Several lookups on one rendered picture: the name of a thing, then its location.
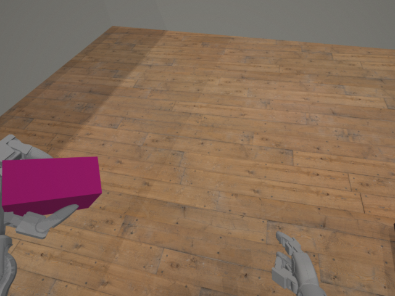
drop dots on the robot left forearm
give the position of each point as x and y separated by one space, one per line
8 265

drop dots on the sponge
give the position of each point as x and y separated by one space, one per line
46 185

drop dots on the right robot hand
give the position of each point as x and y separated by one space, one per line
295 272

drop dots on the left robot hand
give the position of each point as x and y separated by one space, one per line
31 224

